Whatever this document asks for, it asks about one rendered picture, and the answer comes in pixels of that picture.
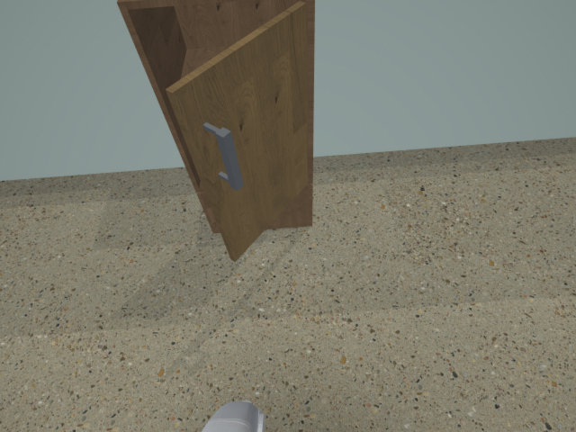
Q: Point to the handle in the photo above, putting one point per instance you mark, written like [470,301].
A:
[229,156]

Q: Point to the cupboard door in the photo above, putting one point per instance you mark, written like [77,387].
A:
[257,89]

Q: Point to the left robot thigh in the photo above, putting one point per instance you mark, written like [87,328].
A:
[236,416]

